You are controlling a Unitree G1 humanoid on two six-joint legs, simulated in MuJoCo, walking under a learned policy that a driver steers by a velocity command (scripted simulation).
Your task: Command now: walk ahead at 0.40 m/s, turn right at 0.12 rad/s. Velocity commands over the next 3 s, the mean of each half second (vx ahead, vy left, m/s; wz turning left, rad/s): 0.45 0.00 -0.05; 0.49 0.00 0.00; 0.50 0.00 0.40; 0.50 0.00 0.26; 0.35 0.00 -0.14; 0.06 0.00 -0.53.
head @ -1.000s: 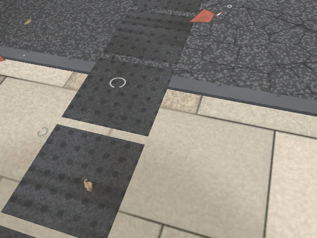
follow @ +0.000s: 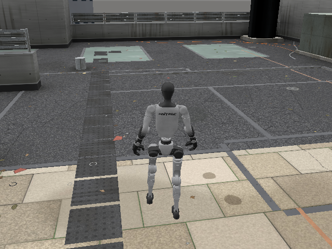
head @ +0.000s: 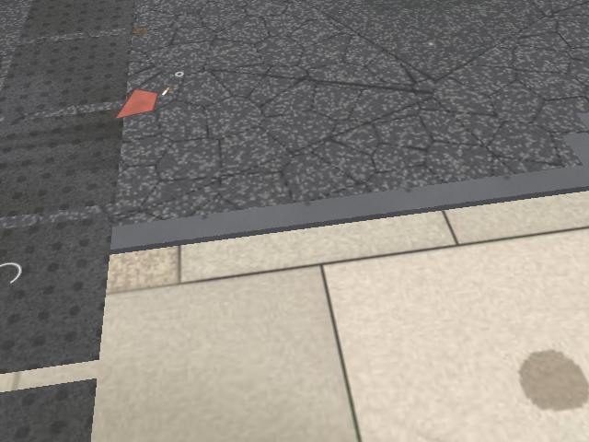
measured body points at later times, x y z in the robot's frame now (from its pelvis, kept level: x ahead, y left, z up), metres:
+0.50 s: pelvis +0.24 +0.07 +0.00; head +0.27 +0.08 +0.44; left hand +0.43 +0.32 -0.10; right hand +0.26 -0.21 -0.12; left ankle +0.16 +0.15 -0.75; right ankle +0.42 -0.11 -0.69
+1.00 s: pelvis +0.54 +0.03 +0.00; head +0.56 +0.03 +0.45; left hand +0.58 +0.31 -0.12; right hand +0.72 -0.23 -0.10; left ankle +0.70 +0.20 -0.69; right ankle +0.50 -0.06 -0.75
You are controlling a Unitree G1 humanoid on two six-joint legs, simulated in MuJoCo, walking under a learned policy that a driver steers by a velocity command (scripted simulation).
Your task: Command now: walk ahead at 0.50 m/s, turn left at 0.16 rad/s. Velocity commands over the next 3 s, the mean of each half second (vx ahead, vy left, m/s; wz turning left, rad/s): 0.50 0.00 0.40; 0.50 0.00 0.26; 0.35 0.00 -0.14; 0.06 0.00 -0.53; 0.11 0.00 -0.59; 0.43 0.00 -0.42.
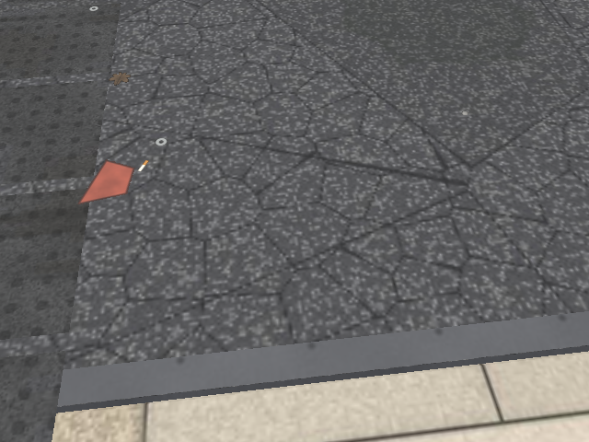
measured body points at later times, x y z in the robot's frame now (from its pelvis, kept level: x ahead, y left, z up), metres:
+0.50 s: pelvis +0.28 +0.09 +0.00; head +0.31 +0.12 +0.45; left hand +0.41 +0.39 -0.09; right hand +0.40 -0.17 -0.10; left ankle +0.25 +0.15 -0.75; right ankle +0.48 -0.07 -0.68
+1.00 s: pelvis +0.57 +0.12 +0.00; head +0.60 +0.13 +0.45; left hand +0.49 +0.39 -0.12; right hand +0.83 -0.05 -0.10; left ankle +0.61 +0.31 -0.69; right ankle +0.58 +0.02 -0.75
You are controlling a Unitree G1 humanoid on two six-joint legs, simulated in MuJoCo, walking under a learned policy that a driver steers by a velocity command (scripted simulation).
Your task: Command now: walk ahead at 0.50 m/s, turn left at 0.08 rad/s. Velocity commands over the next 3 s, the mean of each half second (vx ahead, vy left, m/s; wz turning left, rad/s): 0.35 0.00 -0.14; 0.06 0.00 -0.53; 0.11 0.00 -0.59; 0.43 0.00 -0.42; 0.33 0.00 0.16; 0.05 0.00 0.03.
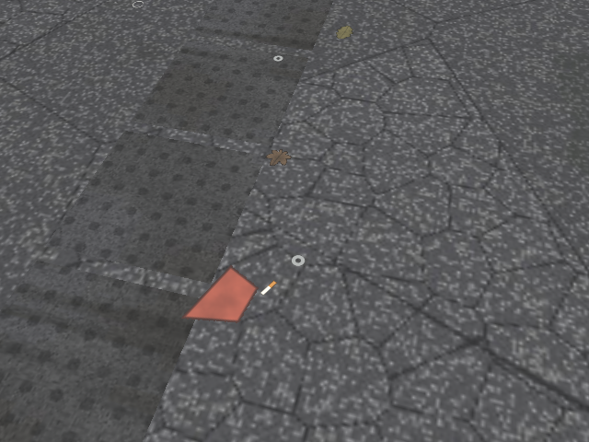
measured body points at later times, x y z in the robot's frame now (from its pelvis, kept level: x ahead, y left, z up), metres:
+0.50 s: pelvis +0.22 +0.07 +0.00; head +0.27 +0.08 +0.45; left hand +0.37 +0.34 -0.12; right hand +0.31 -0.21 -0.11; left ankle +0.25 +0.15 -0.75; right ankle +0.29 -0.09 -0.69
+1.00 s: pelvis +0.29 +0.03 -0.01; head +0.33 -0.01 +0.44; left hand +0.55 +0.24 -0.09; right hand +0.33 -0.29 -0.12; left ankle +0.37 +0.18 -0.70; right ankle +0.29 -0.07 -0.75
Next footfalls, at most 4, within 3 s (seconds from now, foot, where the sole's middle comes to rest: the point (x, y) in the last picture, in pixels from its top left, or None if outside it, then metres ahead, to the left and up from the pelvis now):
0.20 left None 0.29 0.15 -0.78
0.72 right None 0.33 -0.09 -0.78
1.14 left None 0.41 0.13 -0.78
1.62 right None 0.28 -0.12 -0.78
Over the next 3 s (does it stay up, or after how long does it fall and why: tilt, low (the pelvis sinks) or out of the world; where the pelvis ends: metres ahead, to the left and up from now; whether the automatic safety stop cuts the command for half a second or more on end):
stays up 0.62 -0.45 -0.02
